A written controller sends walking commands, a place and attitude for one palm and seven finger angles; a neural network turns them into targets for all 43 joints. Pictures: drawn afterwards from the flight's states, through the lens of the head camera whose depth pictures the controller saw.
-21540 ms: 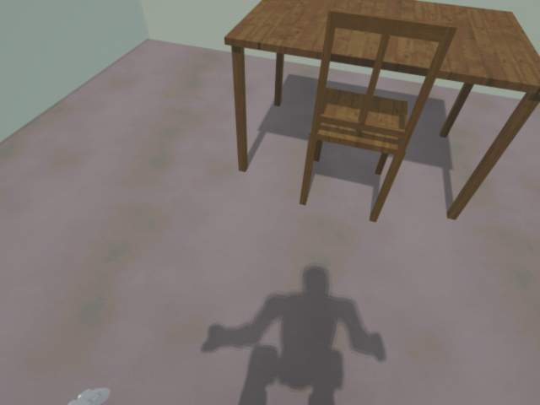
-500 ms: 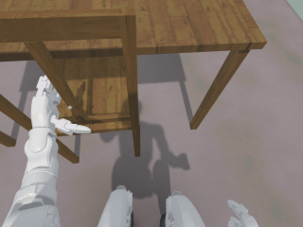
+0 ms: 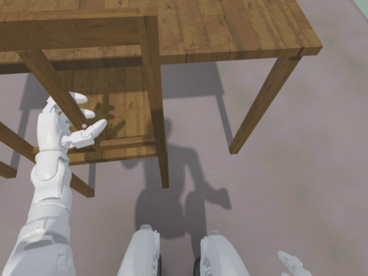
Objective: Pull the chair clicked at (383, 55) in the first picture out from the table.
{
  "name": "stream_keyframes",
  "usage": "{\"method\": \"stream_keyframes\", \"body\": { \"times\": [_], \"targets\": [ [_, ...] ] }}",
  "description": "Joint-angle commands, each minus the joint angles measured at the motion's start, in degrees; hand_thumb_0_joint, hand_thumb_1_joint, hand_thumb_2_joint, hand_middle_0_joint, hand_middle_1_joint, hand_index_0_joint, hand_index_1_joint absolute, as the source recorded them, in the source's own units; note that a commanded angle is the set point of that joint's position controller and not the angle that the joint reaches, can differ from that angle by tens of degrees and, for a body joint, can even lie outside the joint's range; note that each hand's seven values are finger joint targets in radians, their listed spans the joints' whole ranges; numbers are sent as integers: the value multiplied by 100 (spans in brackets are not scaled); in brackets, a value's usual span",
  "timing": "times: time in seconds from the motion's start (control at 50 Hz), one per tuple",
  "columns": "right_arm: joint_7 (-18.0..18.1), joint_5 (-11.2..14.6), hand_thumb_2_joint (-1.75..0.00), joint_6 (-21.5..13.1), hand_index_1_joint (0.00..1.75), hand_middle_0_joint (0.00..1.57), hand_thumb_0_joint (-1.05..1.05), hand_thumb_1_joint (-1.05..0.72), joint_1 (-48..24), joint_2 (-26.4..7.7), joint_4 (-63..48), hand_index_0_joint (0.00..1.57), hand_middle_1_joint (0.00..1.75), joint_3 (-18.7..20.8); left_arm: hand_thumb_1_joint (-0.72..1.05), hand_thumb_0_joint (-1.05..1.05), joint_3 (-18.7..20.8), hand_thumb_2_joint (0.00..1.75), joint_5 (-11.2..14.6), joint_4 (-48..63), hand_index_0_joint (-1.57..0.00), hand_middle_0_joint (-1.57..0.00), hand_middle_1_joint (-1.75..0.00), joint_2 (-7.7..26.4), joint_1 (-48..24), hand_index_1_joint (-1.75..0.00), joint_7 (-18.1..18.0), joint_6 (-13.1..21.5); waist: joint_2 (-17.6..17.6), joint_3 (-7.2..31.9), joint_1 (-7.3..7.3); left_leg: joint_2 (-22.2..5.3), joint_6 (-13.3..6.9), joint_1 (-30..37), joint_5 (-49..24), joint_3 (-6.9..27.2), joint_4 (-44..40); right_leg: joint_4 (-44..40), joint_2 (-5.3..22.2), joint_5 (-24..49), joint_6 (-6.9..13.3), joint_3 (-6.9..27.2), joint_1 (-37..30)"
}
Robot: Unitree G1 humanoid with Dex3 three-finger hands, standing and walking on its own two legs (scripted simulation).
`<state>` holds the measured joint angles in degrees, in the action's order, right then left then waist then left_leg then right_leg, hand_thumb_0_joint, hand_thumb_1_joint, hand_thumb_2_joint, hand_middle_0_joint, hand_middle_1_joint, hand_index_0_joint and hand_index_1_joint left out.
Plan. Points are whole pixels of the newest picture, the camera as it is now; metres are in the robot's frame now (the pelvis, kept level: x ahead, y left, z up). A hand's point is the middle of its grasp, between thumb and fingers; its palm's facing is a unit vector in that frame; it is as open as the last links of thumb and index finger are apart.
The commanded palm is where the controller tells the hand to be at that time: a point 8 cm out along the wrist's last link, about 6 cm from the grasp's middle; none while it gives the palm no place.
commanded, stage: hook a spindle and tug to test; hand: left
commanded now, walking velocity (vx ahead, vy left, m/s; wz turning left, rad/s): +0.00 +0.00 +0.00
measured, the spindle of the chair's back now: (71, 110) +0.44 +0.25 +0.05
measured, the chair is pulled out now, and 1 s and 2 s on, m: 0.00 0.05 0.14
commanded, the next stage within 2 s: step backward, pulling the chair out in 0.78 s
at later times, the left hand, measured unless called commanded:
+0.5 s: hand (85, 133) +0.40 +0.22 +0.03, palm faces +0.17 -0.98 -0.03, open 5.4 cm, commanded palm +0.36 +0.26 +0.03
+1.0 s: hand (85, 143) +0.37 +0.21 +0.03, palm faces +0.22 -0.97 -0.13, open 5.6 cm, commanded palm +0.34 +0.25 +0.03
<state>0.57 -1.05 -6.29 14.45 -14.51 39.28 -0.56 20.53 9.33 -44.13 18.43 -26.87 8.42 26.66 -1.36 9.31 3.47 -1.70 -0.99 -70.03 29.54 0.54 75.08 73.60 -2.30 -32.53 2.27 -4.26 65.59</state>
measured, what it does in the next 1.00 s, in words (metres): stands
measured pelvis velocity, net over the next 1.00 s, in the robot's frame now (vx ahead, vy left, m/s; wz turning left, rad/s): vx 0.01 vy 0.00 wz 0.02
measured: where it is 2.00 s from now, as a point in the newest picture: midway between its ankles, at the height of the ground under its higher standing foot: outside the picture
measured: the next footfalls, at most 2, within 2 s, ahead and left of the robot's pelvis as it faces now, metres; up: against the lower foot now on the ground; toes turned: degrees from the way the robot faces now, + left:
none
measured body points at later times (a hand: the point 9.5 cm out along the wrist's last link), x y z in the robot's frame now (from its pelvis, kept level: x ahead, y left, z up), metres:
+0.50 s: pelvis +0.01 +0.00 +0.01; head +0.13 +0.02 +0.44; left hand +0.38 +0.27 +0.03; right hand +0.13 -0.25 -0.11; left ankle +0.05 +0.11 -0.61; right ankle +0.02 -0.10 -0.61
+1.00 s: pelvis +0.01 +0.00 +0.04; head +0.12 +0.00 +0.47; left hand +0.35 +0.26 +0.04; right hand +0.14 -0.24 -0.08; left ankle +0.05 +0.11 -0.61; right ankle +0.02 -0.10 -0.61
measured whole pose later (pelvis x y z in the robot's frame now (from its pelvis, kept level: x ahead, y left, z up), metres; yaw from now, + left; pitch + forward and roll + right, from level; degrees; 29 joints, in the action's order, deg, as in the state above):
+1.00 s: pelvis +0.01 +0.00 +0.04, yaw +1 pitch +16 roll -1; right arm 3.8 2.1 1.0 11.1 -12.8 34.5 -0.8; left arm 12.8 6.9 -30.8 14.8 -14.8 -1.9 13.6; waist -1.5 2.7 2.9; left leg -0.4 -1.1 -54.6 26.8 0.0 65.5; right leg 64.9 -1.4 -30.4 1.9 -3.3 50.6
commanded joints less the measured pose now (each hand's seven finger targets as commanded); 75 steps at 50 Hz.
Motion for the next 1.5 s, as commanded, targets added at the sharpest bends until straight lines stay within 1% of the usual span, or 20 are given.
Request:
{"method": "stream_keyframes", "body": {
  "times": [0.0, 0.06, 0.2, 0.28, 0.42, 0.58, 0.76, 0.84, 0.86, 0.88, 0.9, 0.92, 0.94, 1.0, 1.06, 1.18, 1.24, 1.32, 1.38, 1.48],
  "targets": [
    [95, 37, -90, -206, 30, 20, 0, -90, 429, -913, -482, 20, 30, 332, 73, 0, 97, 83, 10, 1175, -50, -50, -145, 1217, -1821, -145, 47, 487, -373, 2553, 86, 170, 5, 2071, -1418, 246, -815, -1041, -94, 1624, -106, 423, -1043],
    [93, 41, -90, -197, 30, 20, 0, -90, 460, -936, -506, 20, 30, 348, 90, 0, 223, 90, 55, 1221, -50, -50, -145, 1301, -1591, -145, 80, 461, -458, 2739, -8, 160, 26, 2249, -1675, 261, -826, -1001, -93, 1827, -85, 392, -1097],
    [42, 71, -90, -151, 30, 20, 0, -90, 415, -898, -617, 20, 30, 378, 90, 0, -62, 90, 134, 1599, -50, -50, -145, 889, -1066, -145, 64, 360, -445, 2711, -30, 141, 69, 2571, -1986, 275, -934, -1039, -110, 2018, -89, 288, -1109],
    [23, 53, -90, -118, 30, 20, 0, -90, 371, -894, -661, 20, 30, 378, 90, 0, 76, 90, 29, 1722, -50, -50, -145, 1047, -722, -145, -51, 413, -326, 2669, -94, 140, 57, 2449, -2000, 248, -940, -1006, -120, 2076, -87, 303, -1220],
    [-21, 52, -90, -105, 30, 20, 0, -90, 257, -836, -757, 20, 30, 391, 90, 0, -208, 90, 67, 2209, -50, -50, -145, 689, -198, -145, -72, 518, -492, 2611, -121, 127, 98, 2746, -2305, 240, -985, -1007, -128, 2247, -69, 258, -1223],
    [4, 45, -90, -137, 30, 20, 0, -90, 155, -821, -774, 20, 30, 400, 90, 0, -261, 90, 81, 2381, -50, -50, -145, 584, 114, -145, -169, 518, -255, 2477, -137, 141, 98, 2654, -2109, 254, -987, -1008, -114, 2118, -80, 243, -1214],
    [83, 43, -90, -194, 30, 20, 0, -90, 11, -779, -765, 20, 30, 363, 90, 0, -268, 90, 76, 2511, -50, -50, -145, 590, 0, -145, -165, 555, -270, 2448, -142, 186, 63, 2425, -1834, 230, -930, -984, -94, 2012, -79, 316, -1275],
    [127, 45, -90, -223, 30, 20, 0, -90, -19, -798, -743, 20, 30, 340, 90, 0, -154, 90, 95, 2362, -50, -50, -145, 738, -303, -145, -134, 539, -194, 2329, -79, 205, 21, 2151, -1465, 211, -876, -1034, -95, 1748, -89, 390, -1254],
    [141, 66, -90, -242, 30, 20, 0, -90, -63, -777, -745, 20, 30, 314, 90, 0, -265, 90, 125, 2645, -50, -50, -145, 718, -831, -145, -126, 551, -425, 2437, -32, 213, 24, 2245, -1371, 192, -906, -1103, -70, 1665, -102, 445, -1287],
    [299, 347, -90, 295, 30, 20, 0, -90, 268, -890, -1149, 20, 30, 387, 90, 0, 304, 90, -680, 3215, -50, -50, -145, 2631, -821, -145, -868, -234, -809, 3464, -365, 105, -92, 4036, -1519, 55, -1876, -2284, 405, 1675, -27, 1241, -3395],
    [418, 391, -90, 453, 30, 20, 0, -90, 296, -741, -1314, 20, 30, 332, 90, 0, -300, 90, -655, 3327, -50, -50, -145, 1778, -495, -145, -1111, -690, -860, 3046, -153, 184, -149, 4345, -1898, 12, -2087, -2571, 402, 2542, -69, 1015, -3502],
    [474, 413, -90, 523, 30, 20, 0, -90, 320, -729, -1361, 20, 30, 328, 90, 0, -553, 90, -628, 3316, -50, -50, -145, 1375, -172, -145, -1215, -980, -629, 2899, -94, 169, -166, 4322, -2129, 32, -2170, -2567, 439, 3083, -136, 869, -3541],
    [520, 415, -90, 615, 30, 20, 0, -90, 187, -806, -1395, 20, 30, 317, 90, 0, -572, 90, -638, 3005, -50, -50, -145, 1325, 144, -145, -1287, -1263, -576, 2788, -93, 101, -153, 4317, -2381, 121, -2290, -2497, 453, 3317, -150, 789, -3490],
    [614, 446, -90, 966, 30, 20, 0, -90, 77, -752, -1191, 20, 30, 155, 90, 0, -1098, 90, -766, 1665, -50, -50, -145, 818, 438, -145, -1507, -1811, 58, 1467, 89, -36, -177, 3858, -1836, 269, -2792, -2937, 519, 2966, -279, 702, -3473],
    [679, 381, -90, 1099, 30, 20, 0, -90, 119, -835, -950, 20, 30, 123, 90, 0, -1126, 90, -818, 841, -50, -50, -145, 901, -222, -145, -1660, -1794, -129, 1012, 132, -151, -176, 4018, -2198, 396, -3253, -3270, 493, 3211, -391, 630, -3549],
    [647, 299, -90, 1255, 30, 20, 0, -90, 191, -825, -741, 20, 30, 211, 90, 0, -1513, 90, -838, 220, -50, -50, -145, 535, -685, -145, -1589, -1550, -1147, 1245, 55, -422, -174, 5400, -4067, 731, -3769, -3629, 237, 3117, -336, 469, -3715],
    [623, 290, -90, 1300, 30, 20, 0, -90, 73, -836, -799, 20, 30, 252, 90, 0, -1524, 90, -770, 105, -50, -50, -145, 475, -479, -145, -1488, -1508, -969, 1316, -26, -504, -191, 5571, -4175, 851, -4069, -3816, 113, 2853, -291, 406, -3952],
    [622, 294, -90, 1318, 30, 20, 0, -90, -161, -808, -904, 20, 30, 272, 90, 0, -1619, 90, -673, 256, -50, -50, -145, 318, -245, -145, -1405, -1409, -810, 1150, -42, -605, -212, 5406, -3282, 892, -4543, -4042, 70, 2372, -242, 388, -4172],
    [631, 264, -90, 1280, 30, 20, 0, -90, -270, -815, -889, 20, 30, 304, 90, 0, -1633, 90, -669, 402, -50, -50, -145, 310, -269, -145, -1411, -1326, -1041, 1070, -34, -688, -224, 5494, -2877, 938, -4838, -4067, 61, 2045, -209, 405, -4196],
    [667, 263, -90, 1185, 30, 20, 0, -90, -327, -780, -702, 20, 30, 308, 90, 0, -1657, 90, -700, 205, -50, -50, -145, 303, -730, -145, -1478, -1204, -606, 801, 58, -708, -287, 5260, -2058, 893, -5022, -4250, 119, 1833, -225, 506, -4254]
  ]
}}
